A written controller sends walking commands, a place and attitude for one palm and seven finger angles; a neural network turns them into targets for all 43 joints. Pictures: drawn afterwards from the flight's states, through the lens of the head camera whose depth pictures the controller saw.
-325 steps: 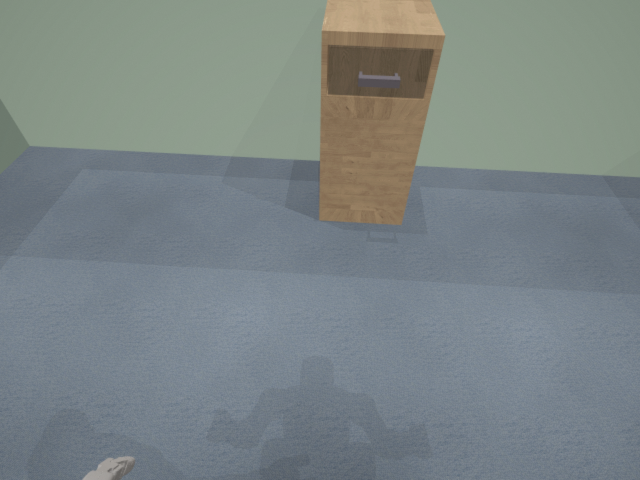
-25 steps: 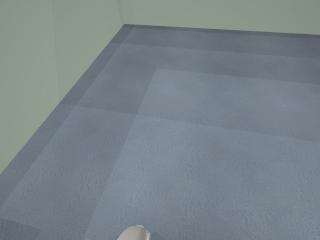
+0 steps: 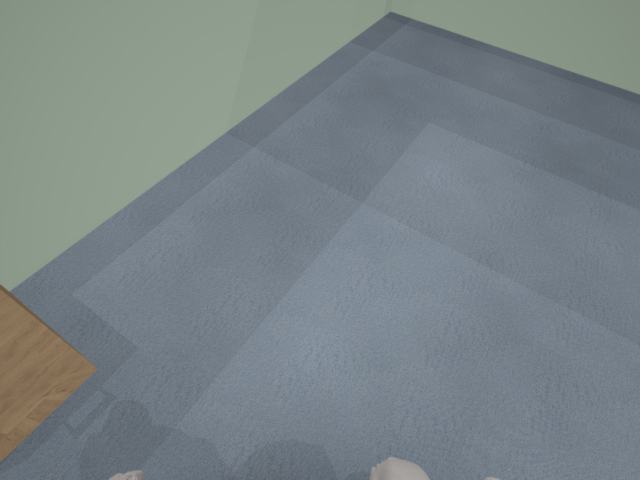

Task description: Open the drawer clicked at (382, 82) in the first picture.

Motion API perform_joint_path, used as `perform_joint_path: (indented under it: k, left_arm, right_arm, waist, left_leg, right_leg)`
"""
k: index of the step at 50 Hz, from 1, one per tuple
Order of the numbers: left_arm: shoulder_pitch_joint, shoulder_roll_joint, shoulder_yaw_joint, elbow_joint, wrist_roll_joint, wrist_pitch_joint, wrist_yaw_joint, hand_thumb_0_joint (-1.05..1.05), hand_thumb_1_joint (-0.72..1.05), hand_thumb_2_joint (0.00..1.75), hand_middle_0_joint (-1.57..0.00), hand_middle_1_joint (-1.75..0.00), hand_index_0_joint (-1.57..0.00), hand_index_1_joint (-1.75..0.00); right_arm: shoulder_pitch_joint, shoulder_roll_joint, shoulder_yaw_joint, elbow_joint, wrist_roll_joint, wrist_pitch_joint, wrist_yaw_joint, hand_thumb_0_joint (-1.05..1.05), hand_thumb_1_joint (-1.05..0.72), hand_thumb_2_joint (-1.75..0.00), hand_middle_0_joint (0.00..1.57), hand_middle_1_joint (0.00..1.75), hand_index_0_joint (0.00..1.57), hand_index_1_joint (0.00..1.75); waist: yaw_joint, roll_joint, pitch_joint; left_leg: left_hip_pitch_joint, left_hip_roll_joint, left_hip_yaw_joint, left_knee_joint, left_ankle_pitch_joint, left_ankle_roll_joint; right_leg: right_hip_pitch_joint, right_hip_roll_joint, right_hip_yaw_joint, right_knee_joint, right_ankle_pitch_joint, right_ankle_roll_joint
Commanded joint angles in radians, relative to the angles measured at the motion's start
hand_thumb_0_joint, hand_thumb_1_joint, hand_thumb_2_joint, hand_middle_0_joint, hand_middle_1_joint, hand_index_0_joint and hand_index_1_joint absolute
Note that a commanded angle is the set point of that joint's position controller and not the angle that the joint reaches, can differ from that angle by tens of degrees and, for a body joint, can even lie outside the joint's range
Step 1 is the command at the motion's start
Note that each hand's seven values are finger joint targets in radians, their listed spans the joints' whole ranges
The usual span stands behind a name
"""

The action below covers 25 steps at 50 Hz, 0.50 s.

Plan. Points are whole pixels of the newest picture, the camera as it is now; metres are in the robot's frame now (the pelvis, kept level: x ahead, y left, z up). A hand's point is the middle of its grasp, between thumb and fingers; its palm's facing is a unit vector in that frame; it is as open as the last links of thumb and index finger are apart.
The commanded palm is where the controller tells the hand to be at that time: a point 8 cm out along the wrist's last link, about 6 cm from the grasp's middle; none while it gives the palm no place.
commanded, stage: turn to face it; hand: left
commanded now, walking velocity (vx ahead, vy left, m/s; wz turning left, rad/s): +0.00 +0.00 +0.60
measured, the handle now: out of the picture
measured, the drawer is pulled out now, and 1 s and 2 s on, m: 0.00 0.00 0.00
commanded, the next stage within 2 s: take the last steps up to it in 1.54 s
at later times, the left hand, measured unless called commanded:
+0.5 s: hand out of the picture +0.01 +0.16 -0.14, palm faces +0.32 -0.91 -0.28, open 7.4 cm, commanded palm none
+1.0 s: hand out of the picture -0.09 +0.23 -0.16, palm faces +0.60 -0.76 -0.25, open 7.4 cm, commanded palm none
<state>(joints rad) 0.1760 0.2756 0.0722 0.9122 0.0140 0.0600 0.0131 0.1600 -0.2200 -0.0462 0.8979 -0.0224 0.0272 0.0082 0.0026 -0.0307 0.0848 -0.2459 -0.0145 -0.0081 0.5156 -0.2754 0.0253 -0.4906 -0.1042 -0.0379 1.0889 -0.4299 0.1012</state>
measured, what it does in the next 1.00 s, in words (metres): steps on the spot, turning left: right foot, then left foot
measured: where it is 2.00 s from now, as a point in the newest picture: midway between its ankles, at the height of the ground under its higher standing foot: outside the picture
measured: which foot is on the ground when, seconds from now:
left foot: down 0.00-0.20, up 0.22-0.66, down 0.68-1.00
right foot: up 0.00-0.18, down 0.20-0.68, up 0.70-1.00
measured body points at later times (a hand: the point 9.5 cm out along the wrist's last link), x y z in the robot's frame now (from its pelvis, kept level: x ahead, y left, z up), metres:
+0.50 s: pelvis -0.01 -0.05 +0.01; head +0.02 -0.07 +0.45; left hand -0.01 +0.21 -0.12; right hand +0.13 -0.29 -0.15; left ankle -0.07 +0.09 -0.65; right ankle +0.02 -0.14 -0.74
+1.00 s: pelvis -0.04 +0.00 +0.01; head -0.03 +0.03 +0.45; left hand -0.12 +0.27 -0.14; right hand +0.18 -0.16 -0.12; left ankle -0.07 +0.07 -0.74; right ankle +0.05 -0.15 -0.66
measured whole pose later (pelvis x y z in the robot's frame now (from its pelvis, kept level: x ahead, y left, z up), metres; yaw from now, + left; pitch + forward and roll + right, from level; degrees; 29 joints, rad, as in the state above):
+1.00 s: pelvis -0.04 +0.00 +0.01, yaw +36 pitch +0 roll -1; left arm 0.17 0.27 0.07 0.91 0.02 0.06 0.02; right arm 0.19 -0.20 -0.04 0.91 -0.02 0.03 0.01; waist 0.00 -0.03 0.06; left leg -0.24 -0.06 -0.04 0.46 -0.21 0.07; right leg -0.48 -0.10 0.00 1.07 -0.37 0.11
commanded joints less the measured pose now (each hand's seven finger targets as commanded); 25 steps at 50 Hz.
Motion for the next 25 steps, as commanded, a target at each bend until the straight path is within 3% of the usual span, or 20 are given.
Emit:
perform_joint_path:
  k: [1, 5, 6, 7, 8, 9, 10, 11, 12, 13, 14, 15, 17, 21, 25]
  left_arm:
    - [-0.055, 0.056, 0.012, -0.115, -0.005, -0.025, 0.001, 0.00, 0.90, 0.90, -0.20, -0.30, -0.20, -0.30]
    - [-0.051, 0.050, 0.007, -0.131, -0.009, -0.035, 0.005, 0.00, 0.90, 0.90, -0.20, -0.30, -0.20, -0.30]
    - [-0.023, 0.048, 0.007, -0.128, -0.012, -0.037, 0.007, 0.00, 0.90, 0.90, -0.20, -0.30, -0.20, -0.30]
    - [-0.005, 0.052, 0.008, -0.125, -0.013, -0.042, 0.007, 0.00, 0.90, 0.90, -0.20, -0.30, -0.20, -0.30]
    - [0.034, 0.060, 0.011, -0.117, -0.014, -0.049, 0.009, 0.00, 0.90, 0.90, -0.20, -0.30, -0.20, -0.30]
    - [0.072, 0.088, 0.018, -0.109, -0.011, -0.061, 0.013, 0.00, 0.90, 0.90, -0.20, -0.30, -0.20, -0.30]
    - [0.097, 0.189, 0.037, -0.109, 0.007, -0.075, 0.023, 0.00, 0.90, 0.90, -0.20, -0.30, -0.20, -0.30]
    - [0.102, 0.241, 0.040, -0.119, 0.008, -0.069, 0.025, 0.00, 0.90, 0.90, -0.20, -0.30, -0.20, -0.30]
    - [0.074, 0.199, 0.032, -0.127, 0.004, -0.066, 0.026, 0.00, 0.90, 0.90, -0.20, -0.30, -0.20, -0.30]
    - [0.000, 0.150, 0.026, -0.134, 0.003, -0.070, 0.028, 0.00, 0.90, 0.90, -0.20, -0.30, -0.20, -0.30]
    - [-0.040, 0.129, 0.015, -0.146, 0.003, -0.065, 0.024, 0.00, 0.90, 0.90, -0.20, -0.30, -0.20, -0.30]
    - [-0.076, 0.102, 0.007, -0.155, 0.002, -0.063, 0.023, 0.00, 0.90, 0.90, -0.20, -0.30, -0.20, -0.30]
    - [-0.045, 0.090, 0.001, -0.147, 0.004, -0.071, 0.021, 0.00, 0.90, 0.90, -0.20, -0.30, -0.20, -0.30]
    - [0.054, 0.106, 0.007, -0.112, 0.007, -0.069, 0.023, 0.00, 0.90, 0.90, -0.20, -0.30, -0.20, -0.30]
    - [0.085, 0.134, 0.016, -0.088, 0.014, -0.064, 0.023, 0.00, 0.90, 0.90, -0.20, -0.30, -0.20, -0.30]
  right_arm:
    - [0.047, -0.227, -0.066, -0.049, -0.001, -0.014, -0.016, 0.00, -0.90, -0.90, 0.20, 0.30, 0.20, 0.30]
    - [0.031, -0.230, -0.071, -0.055, -0.004, -0.005, -0.013, 0.00, -0.90, -0.90, 0.20, 0.30, 0.20, 0.30]
    - [0.013, -0.235, -0.073, -0.062, -0.004, -0.003, -0.012, 0.00, -0.90, -0.90, 0.20, 0.30, 0.20, 0.30]
    - [0.009, -0.229, -0.074, -0.064, -0.002, -0.002, -0.011, 0.00, -0.90, -0.90, 0.20, 0.30, 0.20, 0.30]
    - [-0.005, -0.225, -0.075, -0.070, 0.002, -0.001, -0.010, 0.00, -0.90, -0.90, 0.20, 0.30, 0.20, 0.30]
    - [0.002, -0.197, -0.073, -0.074, 0.010, -0.002, -0.007, 0.00, -0.90, -0.90, 0.20, 0.30, 0.20, 0.30]
    - [0.031, -0.126, -0.061, -0.086, 0.020, -0.003, 0.000, 0.00, -0.90, -0.90, 0.20, 0.30, 0.20, 0.30]
    - [0.017, -0.120, -0.062, -0.109, 0.013, 0.000, -0.002, 0.00, -0.90, -0.90, 0.20, 0.30, 0.20, 0.30]
    - [0.021, -0.164, -0.073, -0.093, 0.006, 0.011, 0.001, 0.00, -0.90, -0.90, 0.20, 0.30, 0.20, 0.30]
    - [0.023, -0.161, -0.076, -0.070, 0.002, 0.022, 0.009, 0.00, -0.90, -0.90, 0.20, 0.30, 0.20, 0.30]
    - [0.027, -0.149, -0.078, -0.049, -0.001, 0.029, 0.015, 0.00, -0.90, -0.90, 0.20, 0.30, 0.20, 0.30]
    - [0.052, -0.143, -0.075, -0.037, -0.001, 0.031, 0.021, 0.00, -0.90, -0.90, 0.20, 0.30, 0.20, 0.30]
    - [0.062, -0.121, -0.065, -0.026, 0.000, 0.035, 0.027, 0.00, -0.90, -0.90, 0.20, 0.30, 0.20, 0.30]
    - [-0.004, -0.115, -0.059, -0.036, 0.003, 0.041, 0.028, 0.00, -0.90, -0.90, 0.20, 0.30, 0.20, 0.30]
    - [-0.058, -0.104, -0.049, -0.051, 0.008, 0.036, 0.028, 0.00, -0.90, -0.90, 0.20, 0.30, 0.20, 0.30]
  waist:
    - [-0.037, 0.160, -0.114]
    - [-0.032, 0.198, -0.121]
    - [-0.018, 0.218, -0.127]
    - [-0.011, 0.207, -0.136]
    - [0.013, 0.190, -0.149]
    - [0.031, 0.118, -0.166]
    - [0.041, -0.164, -0.198]
    - [0.046, -0.283, -0.181]
    - [0.032, -0.165, -0.153]
    - [0.005, -0.215, -0.090]
    - [-0.015, -0.154, -0.046]
    - [-0.038, -0.137, -0.022]
    - [-0.032, -0.140, -0.036]
    - [0.014, -0.139, -0.045]
    - [0.032, -0.144, -0.068]
  left_leg:
    - [0.114, 0.247, -0.263, -0.148, 0.485, 0.145]
    - [0.071, 0.223, -0.320, -0.112, 0.503, 0.141]
    - [0.051, 0.216, -0.331, -0.096, 0.505, 0.135]
    - [0.027, 0.197, -0.339, -0.072, 0.504, 0.123]
    - [-0.014, 0.174, -0.333, -0.036, 0.464, 0.098]
    - [-0.099, 0.128, -0.309, 0.036, 0.343, 0.051]
    - [-0.291, 0.005, -0.158, 0.239, 0.012, -0.033]
    - [-0.358, -0.058, -0.057, 0.471, -0.344, -0.075]
    - [-0.318, -0.006, -0.099, 0.623, -0.298, -0.064]
    - [-0.319, 0.025, -0.106, 0.676, -0.240, -0.062]
    - [-0.322, 0.026, -0.073, 0.730, -0.173, -0.072]
    - [-0.322, 0.043, -0.055, 0.744, -0.120, -0.079]
    - [-0.327, 0.042, -0.020, 0.729, -0.070, -0.095]
    - [-0.325, 0.059, 0.017, 0.623, -0.087, -0.113]
    - [-0.284, 0.070, 0.054, 0.465, -0.143, -0.111]
  right_leg:
    - [-0.022, 0.018, 0.027, -0.107, -0.007, 0.006]
    - [0.097, 0.063, 0.015, -0.303, -0.008, -0.008]
    - [0.142, 0.072, 0.010, -0.361, 0.006, -0.011]
    - [0.198, 0.086, 0.005, -0.439, 0.056, -0.016]
    - [0.281, 0.085, -0.002, -0.550, 0.145, -0.019]
    - [0.413, 0.036, 0.035, -0.702, 0.249, -0.027]
    - [0.583, -0.212, 0.265, -0.802, 0.312, -0.101]
    - [0.495, -0.418, 0.430, -0.813, 0.451, -0.218]
    - [0.377, -0.385, 0.352, -0.813, 0.345, -0.251]
    - [0.280, -0.332, 0.290, -0.849, 0.218, -0.228]
    - [0.254, -0.272, 0.226, -0.842, 0.184, -0.206]
    - [0.241, -0.238, 0.142, -0.824, 0.224, -0.190]
    - [0.292, -0.203, 0.037, -0.796, 0.332, -0.179]
    - [0.367, -0.231, 0.002, -0.791, 0.386, -0.198]
    - [0.412, -0.271, -0.030, -0.765, 0.452, -0.222]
